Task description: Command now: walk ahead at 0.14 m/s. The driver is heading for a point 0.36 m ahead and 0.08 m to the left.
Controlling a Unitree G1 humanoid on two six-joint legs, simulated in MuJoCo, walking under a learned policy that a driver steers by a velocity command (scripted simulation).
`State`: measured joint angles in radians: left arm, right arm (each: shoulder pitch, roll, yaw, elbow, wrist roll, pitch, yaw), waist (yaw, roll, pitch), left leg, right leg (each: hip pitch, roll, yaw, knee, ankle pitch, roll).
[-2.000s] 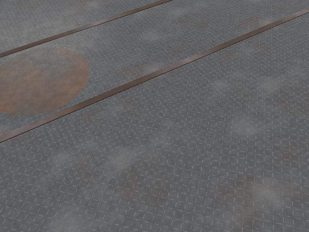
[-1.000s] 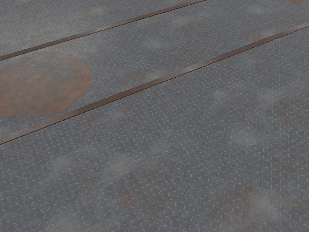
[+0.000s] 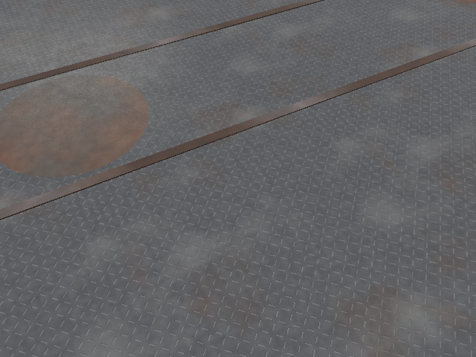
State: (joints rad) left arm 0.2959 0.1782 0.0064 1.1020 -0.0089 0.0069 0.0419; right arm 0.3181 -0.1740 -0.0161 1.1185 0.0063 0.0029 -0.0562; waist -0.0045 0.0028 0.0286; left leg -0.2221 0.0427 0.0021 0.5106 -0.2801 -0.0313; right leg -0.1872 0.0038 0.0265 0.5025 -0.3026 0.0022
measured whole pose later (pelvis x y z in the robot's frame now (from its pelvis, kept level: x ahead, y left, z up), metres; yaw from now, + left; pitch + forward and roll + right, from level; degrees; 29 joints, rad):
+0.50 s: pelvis +0.15 +0.03 +0.00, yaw +0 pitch +2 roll +0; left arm 0.04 0.24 0.05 0.92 -0.03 -0.09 -0.02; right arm 0.54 -0.16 0.00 1.08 -0.01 -0.07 -0.02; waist -0.08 -0.03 0.02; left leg 0.07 -0.02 0.02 0.22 -0.32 0.03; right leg -0.63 -0.05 -0.04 0.73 -0.08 -0.03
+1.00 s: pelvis +0.29 +0.01 +0.00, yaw +1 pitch +0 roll -1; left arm 0.16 0.21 0.02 1.03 0.00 -0.03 0.02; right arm 0.26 -0.18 -0.03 1.01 -0.01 0.00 -0.05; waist 0.01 -0.01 0.00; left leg -0.28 0.05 -0.03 0.55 -0.27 -0.02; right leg -0.30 0.06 -0.07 0.46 -0.16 -0.05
